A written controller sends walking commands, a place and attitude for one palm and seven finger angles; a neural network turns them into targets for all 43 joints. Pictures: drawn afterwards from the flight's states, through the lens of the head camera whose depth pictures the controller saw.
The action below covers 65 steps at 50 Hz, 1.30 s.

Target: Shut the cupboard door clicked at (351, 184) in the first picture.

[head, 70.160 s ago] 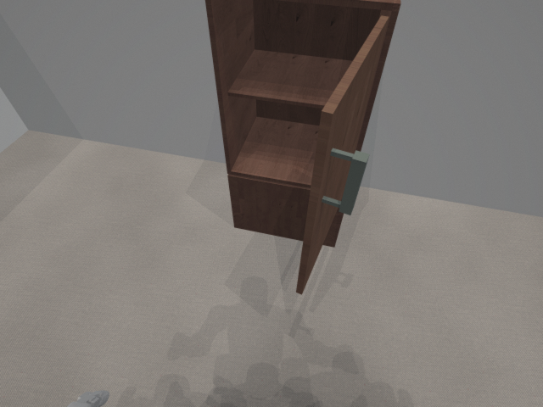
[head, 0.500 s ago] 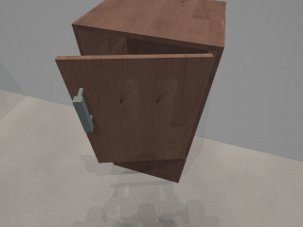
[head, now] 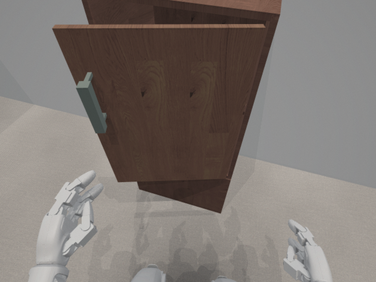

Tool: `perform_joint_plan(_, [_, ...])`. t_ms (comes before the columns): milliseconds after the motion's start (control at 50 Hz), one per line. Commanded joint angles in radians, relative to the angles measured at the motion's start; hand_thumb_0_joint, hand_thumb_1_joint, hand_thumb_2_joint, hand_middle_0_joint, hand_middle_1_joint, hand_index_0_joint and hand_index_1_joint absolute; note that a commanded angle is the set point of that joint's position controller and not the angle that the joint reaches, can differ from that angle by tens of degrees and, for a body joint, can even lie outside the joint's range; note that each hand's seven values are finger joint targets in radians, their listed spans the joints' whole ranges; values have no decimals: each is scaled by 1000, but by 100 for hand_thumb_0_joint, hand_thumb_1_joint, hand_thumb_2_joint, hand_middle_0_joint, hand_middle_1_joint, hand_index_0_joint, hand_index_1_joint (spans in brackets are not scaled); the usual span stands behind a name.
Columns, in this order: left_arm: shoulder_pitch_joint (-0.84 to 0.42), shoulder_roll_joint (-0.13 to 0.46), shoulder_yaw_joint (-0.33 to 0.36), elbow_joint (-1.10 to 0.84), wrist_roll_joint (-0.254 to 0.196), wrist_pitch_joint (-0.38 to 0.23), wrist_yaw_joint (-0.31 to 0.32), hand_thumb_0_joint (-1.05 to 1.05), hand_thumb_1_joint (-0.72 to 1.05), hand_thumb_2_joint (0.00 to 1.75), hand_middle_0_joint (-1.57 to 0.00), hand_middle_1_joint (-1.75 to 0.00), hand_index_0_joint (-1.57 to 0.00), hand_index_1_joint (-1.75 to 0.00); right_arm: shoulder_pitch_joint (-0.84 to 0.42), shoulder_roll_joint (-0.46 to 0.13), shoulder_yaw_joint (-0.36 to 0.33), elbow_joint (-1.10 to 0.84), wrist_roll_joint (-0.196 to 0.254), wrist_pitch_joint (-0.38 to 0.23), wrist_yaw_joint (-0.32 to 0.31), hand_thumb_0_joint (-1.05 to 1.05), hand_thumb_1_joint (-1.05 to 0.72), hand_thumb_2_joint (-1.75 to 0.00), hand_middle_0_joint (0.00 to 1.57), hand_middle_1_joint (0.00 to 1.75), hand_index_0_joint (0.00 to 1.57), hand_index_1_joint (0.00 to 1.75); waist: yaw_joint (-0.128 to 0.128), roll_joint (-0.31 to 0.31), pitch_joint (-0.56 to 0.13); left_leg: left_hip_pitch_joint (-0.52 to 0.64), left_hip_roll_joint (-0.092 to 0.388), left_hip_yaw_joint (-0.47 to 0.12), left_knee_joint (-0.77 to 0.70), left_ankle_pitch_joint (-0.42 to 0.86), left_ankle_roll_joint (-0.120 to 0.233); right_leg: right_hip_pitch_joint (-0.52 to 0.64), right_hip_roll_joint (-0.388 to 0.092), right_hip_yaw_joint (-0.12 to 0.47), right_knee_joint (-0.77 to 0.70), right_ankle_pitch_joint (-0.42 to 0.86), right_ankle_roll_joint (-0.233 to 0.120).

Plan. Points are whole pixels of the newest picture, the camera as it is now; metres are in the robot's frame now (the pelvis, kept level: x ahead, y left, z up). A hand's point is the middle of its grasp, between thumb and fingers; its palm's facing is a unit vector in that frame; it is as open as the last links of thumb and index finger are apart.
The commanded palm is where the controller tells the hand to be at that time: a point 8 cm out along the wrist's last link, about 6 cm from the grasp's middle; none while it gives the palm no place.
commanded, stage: raise the hand and make a fist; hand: left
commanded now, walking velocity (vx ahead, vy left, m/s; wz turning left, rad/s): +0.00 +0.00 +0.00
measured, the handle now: (95, 103) +0.49 +0.26 +0.11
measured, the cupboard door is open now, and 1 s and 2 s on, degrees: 20 20 20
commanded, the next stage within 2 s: bring the fist close to the handle in 1.60 s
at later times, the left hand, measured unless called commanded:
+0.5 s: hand (83, 217) +0.23 +0.21 +0.06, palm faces +0.13 -0.99 -0.05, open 4.2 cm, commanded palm +0.18 +0.26 +0.06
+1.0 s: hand (72, 204) +0.23 +0.22 +0.10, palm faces +0.11 -0.99 -0.04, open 3.1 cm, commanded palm +0.21 +0.27 +0.10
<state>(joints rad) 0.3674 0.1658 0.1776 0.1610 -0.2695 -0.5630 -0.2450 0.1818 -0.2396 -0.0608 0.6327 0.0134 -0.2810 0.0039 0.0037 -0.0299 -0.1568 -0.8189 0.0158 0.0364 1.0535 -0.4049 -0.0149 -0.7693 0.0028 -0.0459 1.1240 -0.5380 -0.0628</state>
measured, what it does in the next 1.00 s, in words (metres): stands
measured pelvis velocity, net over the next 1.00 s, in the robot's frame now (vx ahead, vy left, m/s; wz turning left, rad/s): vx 0.02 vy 0.03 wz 0.02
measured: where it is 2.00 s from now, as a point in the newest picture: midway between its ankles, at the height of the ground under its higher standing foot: outside the picture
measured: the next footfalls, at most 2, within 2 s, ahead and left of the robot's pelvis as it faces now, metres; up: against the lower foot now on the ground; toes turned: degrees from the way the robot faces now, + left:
none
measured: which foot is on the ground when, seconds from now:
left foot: down 0.00-1.00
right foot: down 0.00-1.00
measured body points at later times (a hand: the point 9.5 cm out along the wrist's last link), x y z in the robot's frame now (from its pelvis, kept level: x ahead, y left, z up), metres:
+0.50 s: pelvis +0.02 +0.01 +0.00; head +0.07 +0.01 +0.45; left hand +0.21 +0.26 +0.07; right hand +0.18 -0.21 -0.09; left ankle +0.06 +0.13 -0.66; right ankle +0.01 -0.08 -0.66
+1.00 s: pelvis +0.02 +0.03 +0.02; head +0.06 +0.03 +0.47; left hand +0.22 +0.28 +0.10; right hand +0.22 -0.18 -0.04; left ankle +0.06 +0.13 -0.66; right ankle +0.01 -0.08 -0.66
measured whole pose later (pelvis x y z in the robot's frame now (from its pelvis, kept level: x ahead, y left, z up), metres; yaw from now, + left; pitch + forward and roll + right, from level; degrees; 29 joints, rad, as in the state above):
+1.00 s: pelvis +0.02 +0.03 +0.02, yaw +1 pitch +10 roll -2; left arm 0.42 0.23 0.13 -0.14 -0.26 -0.30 -0.14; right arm 0.24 -0.22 0.05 0.48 0.02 -0.18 -0.05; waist 0.02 0.04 -0.11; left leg -0.75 0.01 -0.01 1.01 -0.43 0.02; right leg -0.63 0.01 -0.09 0.97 -0.51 -0.02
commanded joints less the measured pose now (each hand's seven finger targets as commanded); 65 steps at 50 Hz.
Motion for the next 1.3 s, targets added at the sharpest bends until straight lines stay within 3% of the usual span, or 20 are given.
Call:
perform_joint_plan(0, [46, 194, 118, -255, -64, 3, -34, 0, 90, 90, -49, -62, -49, -62, -95, -108, -26, -277, 22, -30, -27, 0, -90, -90, 20, 30, 20, 30, 67, 30, -85, -70, -51, -10, 14, -91, 28, 23, -61, 272, -340, -249, 58])
perform_joint_plan(60, [-114, 211, 84, -493, -41, -18, 35, 0, 90, 90, -55, -68, -55, -68, -50, -103, -17, -278, 16, -46, -52, 0, -90, -90, 20, 30, 20, 30, 1, 33, -112, -29, -27, -32, 64, -89, 44, -37, -47, 273, -362, -292, 62])
perform_joint_plan(120, [-164, 206, 24, -557, -14, -51, 49, 0, 90, 90, -60, -74, -60, -74, -21, -110, -2, -239, 11, -69, -74, 0, -90, -90, 20, 30, 20, 30, -47, 57, -91, -11, -12, -54, 78, -71, 55, -90, -25, 237, -337, -226, 57])
perform_joint_plan(140, [-138, 188, 6, -515, -13, -42, 41, 0, 90, 90, -62, -76, -62, -76, -13, -111, 4, -225, 8, -73, -79, 0, -90, -90, 20, 30, 20, 30, -52, 56, -79, -19, -9, -59, 72, -69, 54, -87, -25, 223, -328, -194, 58])
perform_joint_plan(180, [-84, 182, 2, -441, -14, -2, 13, 0, 90, 90, -66, -80, -66, -80, -7, -115, 10, -209, 13, -73, -86, 0, -90, -90, 20, 30, 20, 30, -43, 76, -67, -22, -7, -71, 45, -53, 52, -80, -13, 181, -303, -140, 54])
perform_joint_plan(220, [-25, 189, 28, -366, -27, 72, -6, 0, 90, 90, -69, -84, -69, -84, -10, -113, 13, -207, 19, -64, -91, 0, -90, -90, 20, 30, 20, 30, -23, 61, -83, -26, -11, -75, 30, -23, 53, -25, -19, 185, -316, -83, 67])
perform_joint_plan(280, [51, 195, 82, -374, -44, 166, -6, 0, 90, 90, -75, -90, -75, -90, -7, -97, 10, -225, 23, -40, -87, 0, -90, -90, 20, 30, 20, 30, 24, 36, -171, 18, -14, -75, -14, 74, 45, 103, -34, 165, -304, 102, 81])
perform_joint_plan(320, [105, 200, 121, -383, -42, 193, 24, 0, 90, 90, -79, -94, -79, -94, -14, -83, 8, -229, 18, -24, -83, 0, -90, -90, 20, 30, 20, 30, 50, 26, -201, 58, -15, -77, -45, 137, 45, 158, -26, 130, -280, 228, 82])
perform_joint_plan(360, [106, 171, 108, -417, -43, 182, 49, 0, 90, 90, -82, -98, -82, -98, -6, -76, 7, -227, 9, -15, -77, 0, -90, -90, 20, 30, 20, 30, 42, 17, -204, 90, -14, -81, -66, 184, 41, 164, -22, 91, -252, 346, 84])
perform_joint_plan(400, [100, 159, 95, -428, -34, 148, 70, 0, 90, 90, -86, -102, -86, -102, -2, -81, 7, -224, 1, -8, -74, 0, -90, -90, 20, 30, 20, 30, 32, 10, -181, 110, -12, -85, -80, 203, 39, 136, -11, 56, -228, 373, 77])
perform_joint_plan(520, [115, 146, 42, -457, -21, 76, 75, 0, 90, 90, -97, -114, -97, -114, 11, -106, 5, -234, -7, -2, -65, 0, -90, -90, 20, 30, 20, 30, 24, 48, -179, 158, -13, -81, -101, 203, 44, 88, 13, 10, -207, 301, 49])
perform_joint_plan(580, [84, 145, 22, -491, -21, 82, 74, 0, 90, 90, -102, -120, -102, -120, 19, -114, 8, -247, -3, 6, -68, 0, -90, -90, 20, 30, 20, 30, 14, 64, -178, 179, -13, -84, -120, 181, 42, 74, 16, 1, -216, 266, 45])
perform_joint_plan(620, [91, 175, 50, -505, -16, 94, 88, 0, 90, 90, -106, -124, -106, -124, 23, -116, 8, -251, -3, 16, -72, 0, -90, -90, 20, 30, 20, 30, 23, 62, -187, 197, -12, -87, -133, 192, 43, 91, 23, -5, -218, 273, 41])
perform_joint_plan(640, [92, 149, 25, -511, -16, 101, 89, 0, 90, 90, -108, -126, -108, -126, 24, -114, 10, -259, -1, 20, -71, 0, -90, -90, 20, 30, 20, 30, 16, 61, -177, 208, -12, -85, -140, 194, 42, 92, 22, -9, -225, 280, 42])
perform_joint_plan(720, [64, 170, 37, -526, -6, 127, 106, 0, 90, 90, -115, -134, -115, -134, 29, -117, 19, -267, 1, 37, -73, 0, -90, -90, 20, 30, 20, 30, 16, 91, -154, 232, -9, -93, -171, 179, 39, 102, 29, -20, -241, 261, 37])
perform_joint_plan(740, [62, 146, 11, -525, 0, 134, 108, 0, 90, 90, -117, -136, -117, -136, 29, -115, 23, -274, 3, 41, -71, 0, -90, -90, 20, 30, 20, 30, 10, 93, -144, 243, -8, -96, -181, 179, 37, 99, 29, -27, -243, 260, 37])
perform_joint_plan(880, [7, 154, 4, -516, 3, 190, 104, 0, 90, 90, -130, -150, -130, -150, 28, -119, 40, -291, 5, 52, -69, 0, -90, -90, 20, 30, 20, 30, 2, 104, -105, 270, -7, -101, -222, 135, 34, 119, 32, -29, -288, 233, 37])
perform_joint_plan(960, [-29, 170, 18, -524, 3, 202, 110, 0, 90, 90, -130, -150, -130, -150, 24, -118, 48, -294, 7, 50, -68, 0, -90, -90, 20, 30, 20, 30, 6, 115, -101, 290, -6, -105, -245, 122, 32, 137, 32, -28, -306, 218, 35])
perform_joint_plan(1120, [-83, 196, 46, -491, -12, 226, 102, 0, 90, 90, -130, -150, -130, -150, 22, -124, 55, -274, 10, 38, -69, 0, -90, -90, 20, 30, 20, 30, 8, 72, -90, 295, -12, -92, -263, 114, 37, 191, 28, -6, -359, 210, 40])
perform_joint_plan(1280, [-80, 172, 34, -445, -17, 238, 96, 0, 90, 90, -130, -150, -130, -150, 16, -124, 52, -262, 13, 28, -65, 0, -90, -90, 20, 30, 20, 30, 10, 55, -54, 298, -20, -75, -274, 128, 37, 210, 16, 10, -391, 223, 47])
